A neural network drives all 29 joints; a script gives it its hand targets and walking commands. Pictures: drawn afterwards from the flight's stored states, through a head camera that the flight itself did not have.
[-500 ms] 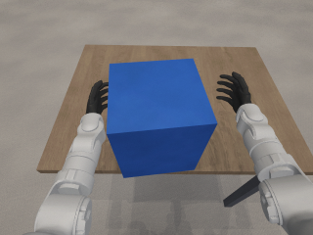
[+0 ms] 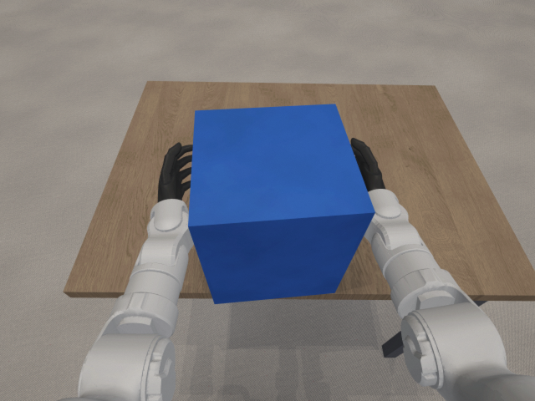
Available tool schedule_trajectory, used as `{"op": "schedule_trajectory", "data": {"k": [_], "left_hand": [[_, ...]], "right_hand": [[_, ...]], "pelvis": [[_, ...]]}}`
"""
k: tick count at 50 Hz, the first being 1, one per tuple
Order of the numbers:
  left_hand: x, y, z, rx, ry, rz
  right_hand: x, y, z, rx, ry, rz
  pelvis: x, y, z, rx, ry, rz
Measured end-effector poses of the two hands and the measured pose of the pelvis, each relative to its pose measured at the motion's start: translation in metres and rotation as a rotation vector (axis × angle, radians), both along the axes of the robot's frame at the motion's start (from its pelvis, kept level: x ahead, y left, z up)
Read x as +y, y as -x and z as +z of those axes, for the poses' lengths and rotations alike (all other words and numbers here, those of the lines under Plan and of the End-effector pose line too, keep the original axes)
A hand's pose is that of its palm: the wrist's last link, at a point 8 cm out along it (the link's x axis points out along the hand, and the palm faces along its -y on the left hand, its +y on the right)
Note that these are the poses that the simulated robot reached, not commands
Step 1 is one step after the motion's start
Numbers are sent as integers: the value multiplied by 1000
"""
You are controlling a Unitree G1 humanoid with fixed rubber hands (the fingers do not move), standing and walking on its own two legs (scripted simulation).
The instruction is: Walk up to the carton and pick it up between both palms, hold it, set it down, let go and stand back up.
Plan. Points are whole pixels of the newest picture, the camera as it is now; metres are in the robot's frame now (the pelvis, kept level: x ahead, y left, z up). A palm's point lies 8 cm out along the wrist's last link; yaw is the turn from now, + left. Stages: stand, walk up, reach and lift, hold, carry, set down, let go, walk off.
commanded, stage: reach and lift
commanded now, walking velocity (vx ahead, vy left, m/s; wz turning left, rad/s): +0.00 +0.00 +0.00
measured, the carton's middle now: (271, 210) +0.39 +0.01 +0.05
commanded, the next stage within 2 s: none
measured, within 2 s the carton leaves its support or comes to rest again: leaves its support in 0.72 s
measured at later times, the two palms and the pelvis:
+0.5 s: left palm (177, 198) +0.39 +0.16 +0.08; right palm (372, 190) +0.40 -0.14 +0.08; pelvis +0.00 +0.00 +0.00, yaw +0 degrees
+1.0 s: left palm (174, 196) +0.38 +0.16 +0.09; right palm (374, 189) +0.39 -0.14 +0.09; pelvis +0.00 +0.00 +0.00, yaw +0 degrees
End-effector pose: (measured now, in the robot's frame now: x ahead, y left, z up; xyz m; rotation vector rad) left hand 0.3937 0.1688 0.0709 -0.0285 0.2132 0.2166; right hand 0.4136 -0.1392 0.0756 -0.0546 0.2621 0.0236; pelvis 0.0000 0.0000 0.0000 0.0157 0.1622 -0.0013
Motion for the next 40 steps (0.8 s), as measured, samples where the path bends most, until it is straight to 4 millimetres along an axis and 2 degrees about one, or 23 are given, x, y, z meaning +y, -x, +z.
{"op": "schedule_trajectory", "data": {"k": [19, 30, 40], "left_hand": [[-7, 4, 1, 10, 16, 17], [-9, 12, 3, 30, 9, 2], [-8, 14, 5, 26, 9, 2]], "right_hand": [[1, 4, 6, -7, 85, -7], [-1, 16, 8, 13, 50, -31], [0, 18, 12, 7, 34, -36]], "pelvis": [[0, -2, 0, 3, 1, 0], [2, 1, 0, -2, 3, 0], [2, 3, 0, -4, 3, 0]]}}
